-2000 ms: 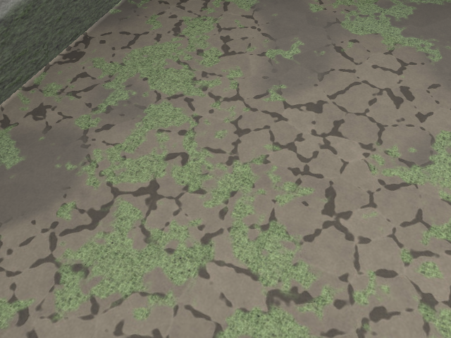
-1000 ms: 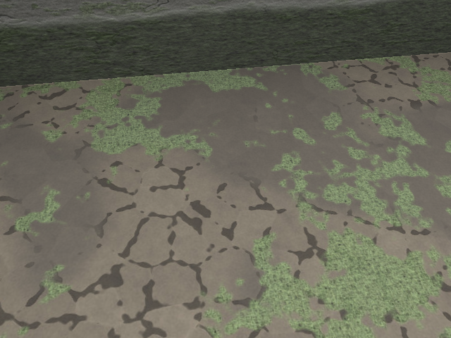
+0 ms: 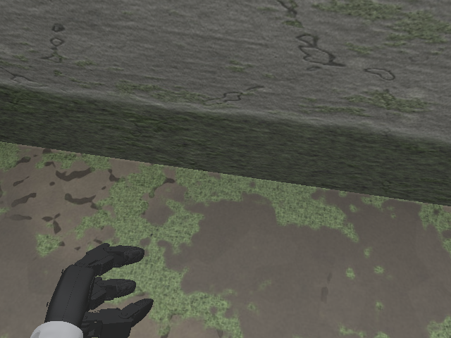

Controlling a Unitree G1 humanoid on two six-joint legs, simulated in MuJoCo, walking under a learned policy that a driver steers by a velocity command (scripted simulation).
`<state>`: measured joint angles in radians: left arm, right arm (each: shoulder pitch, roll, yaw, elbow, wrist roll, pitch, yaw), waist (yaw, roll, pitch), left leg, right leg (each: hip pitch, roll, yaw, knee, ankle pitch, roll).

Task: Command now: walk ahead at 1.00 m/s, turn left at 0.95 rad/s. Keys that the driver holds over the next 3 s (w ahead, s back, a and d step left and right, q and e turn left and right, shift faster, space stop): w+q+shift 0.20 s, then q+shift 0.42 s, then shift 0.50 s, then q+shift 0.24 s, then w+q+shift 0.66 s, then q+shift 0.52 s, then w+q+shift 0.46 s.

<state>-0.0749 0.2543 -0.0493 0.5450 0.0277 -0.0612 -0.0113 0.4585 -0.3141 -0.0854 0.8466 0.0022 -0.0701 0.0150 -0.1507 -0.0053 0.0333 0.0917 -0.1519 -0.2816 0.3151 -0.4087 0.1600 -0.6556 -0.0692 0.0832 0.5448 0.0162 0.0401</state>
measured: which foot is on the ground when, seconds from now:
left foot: down 0.00-0.06, up 0.08-0.44, down 0.46-0.88, up 0.90-1.00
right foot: up 0.00-0.02, down 0.04-0.46, up 0.48-0.86, down 0.88-1.00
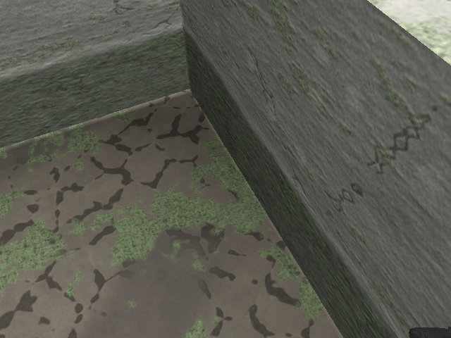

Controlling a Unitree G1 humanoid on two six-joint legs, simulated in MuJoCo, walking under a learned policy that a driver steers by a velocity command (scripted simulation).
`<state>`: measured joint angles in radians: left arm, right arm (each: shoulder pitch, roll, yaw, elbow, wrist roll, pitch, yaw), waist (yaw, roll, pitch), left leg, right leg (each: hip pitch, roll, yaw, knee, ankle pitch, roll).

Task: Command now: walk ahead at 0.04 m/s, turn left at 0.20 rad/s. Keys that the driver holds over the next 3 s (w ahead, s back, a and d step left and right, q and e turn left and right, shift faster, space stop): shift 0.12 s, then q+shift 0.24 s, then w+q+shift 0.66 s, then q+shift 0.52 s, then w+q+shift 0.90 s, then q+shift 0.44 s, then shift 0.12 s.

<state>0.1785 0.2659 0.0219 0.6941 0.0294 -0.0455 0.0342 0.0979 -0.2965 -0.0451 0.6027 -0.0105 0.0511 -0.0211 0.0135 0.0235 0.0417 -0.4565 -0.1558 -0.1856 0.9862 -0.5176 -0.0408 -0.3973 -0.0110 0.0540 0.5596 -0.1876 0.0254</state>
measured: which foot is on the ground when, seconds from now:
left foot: up 0.00-0.16, down 0.18-0.40, up 0.42-0.82, down 0.84-1.00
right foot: down 0.00-0.84, up 0.86-1.00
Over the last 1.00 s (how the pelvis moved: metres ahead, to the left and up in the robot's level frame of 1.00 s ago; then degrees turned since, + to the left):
0.59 0.02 0.00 47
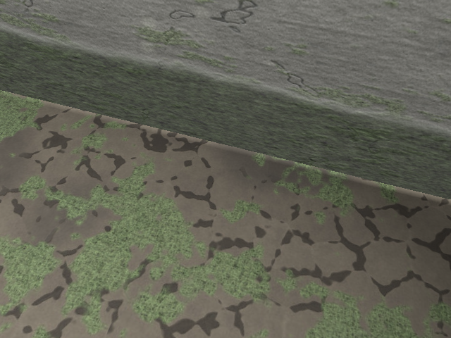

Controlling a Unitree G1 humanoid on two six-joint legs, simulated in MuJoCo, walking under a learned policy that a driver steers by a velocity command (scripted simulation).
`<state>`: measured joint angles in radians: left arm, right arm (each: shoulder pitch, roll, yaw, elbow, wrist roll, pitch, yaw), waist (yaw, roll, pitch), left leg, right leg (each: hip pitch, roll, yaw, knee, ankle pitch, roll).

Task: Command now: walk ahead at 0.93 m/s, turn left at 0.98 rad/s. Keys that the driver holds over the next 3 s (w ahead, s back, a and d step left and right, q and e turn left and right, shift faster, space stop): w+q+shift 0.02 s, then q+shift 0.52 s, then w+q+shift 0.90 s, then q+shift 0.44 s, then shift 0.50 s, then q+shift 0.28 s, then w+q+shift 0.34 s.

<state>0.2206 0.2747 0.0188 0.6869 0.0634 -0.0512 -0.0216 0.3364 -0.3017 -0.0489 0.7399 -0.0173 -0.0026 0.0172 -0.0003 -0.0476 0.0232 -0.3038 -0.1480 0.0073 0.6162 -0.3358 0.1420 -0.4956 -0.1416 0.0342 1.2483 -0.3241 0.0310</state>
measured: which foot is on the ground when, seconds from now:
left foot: down 0.00-0.28, up 0.30-0.70, down 0.72-1.00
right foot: up 0.00-0.26, down 0.28-0.72, up 0.74-1.00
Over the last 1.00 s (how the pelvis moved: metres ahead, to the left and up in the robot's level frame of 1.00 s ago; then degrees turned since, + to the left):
0.20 0.28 -0.01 41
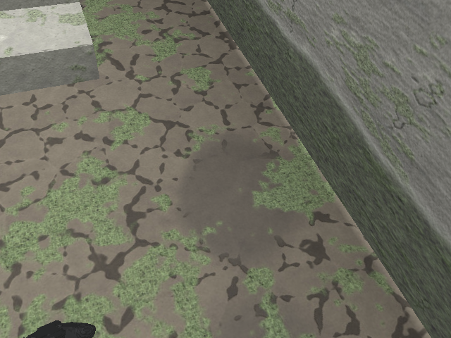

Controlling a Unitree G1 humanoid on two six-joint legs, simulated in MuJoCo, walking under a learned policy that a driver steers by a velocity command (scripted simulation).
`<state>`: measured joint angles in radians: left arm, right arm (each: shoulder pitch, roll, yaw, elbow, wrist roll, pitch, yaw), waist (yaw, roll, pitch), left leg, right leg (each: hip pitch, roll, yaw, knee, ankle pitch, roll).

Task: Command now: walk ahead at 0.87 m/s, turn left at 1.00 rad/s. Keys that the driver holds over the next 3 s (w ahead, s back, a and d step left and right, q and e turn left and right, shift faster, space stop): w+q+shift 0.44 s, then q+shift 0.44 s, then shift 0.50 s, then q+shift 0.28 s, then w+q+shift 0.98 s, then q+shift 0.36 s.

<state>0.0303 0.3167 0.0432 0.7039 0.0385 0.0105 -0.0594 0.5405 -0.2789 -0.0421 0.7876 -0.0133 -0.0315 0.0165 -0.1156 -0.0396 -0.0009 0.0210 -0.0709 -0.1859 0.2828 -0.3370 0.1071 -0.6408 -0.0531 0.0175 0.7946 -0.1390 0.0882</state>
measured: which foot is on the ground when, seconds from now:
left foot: down 0.00-0.14, up 0.16-0.56, down 0.58-0.98, up 1.00-1.00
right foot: up 0.00-0.10, down 0.12-0.56, up 0.58-0.96, down 0.98-1.00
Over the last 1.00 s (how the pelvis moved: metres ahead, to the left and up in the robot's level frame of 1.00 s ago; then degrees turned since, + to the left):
0.47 0.22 0.02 59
